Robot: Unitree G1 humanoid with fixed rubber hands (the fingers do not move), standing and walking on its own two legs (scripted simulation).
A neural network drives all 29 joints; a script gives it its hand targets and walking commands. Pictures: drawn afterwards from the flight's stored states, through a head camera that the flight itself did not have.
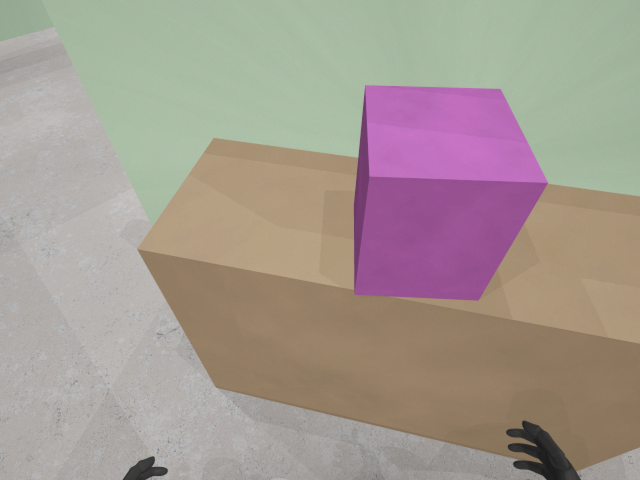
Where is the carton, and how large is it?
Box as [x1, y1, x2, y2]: [354, 85, 547, 300]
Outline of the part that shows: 365,85 354,198 354,294 478,300 547,183 500,89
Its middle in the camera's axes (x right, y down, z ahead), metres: +0.16 -0.06 +0.60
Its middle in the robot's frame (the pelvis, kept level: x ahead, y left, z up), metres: +0.50 -0.12 +0.06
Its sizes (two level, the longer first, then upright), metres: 0.210 0.200 0.250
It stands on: a pedestal, 0.70 m high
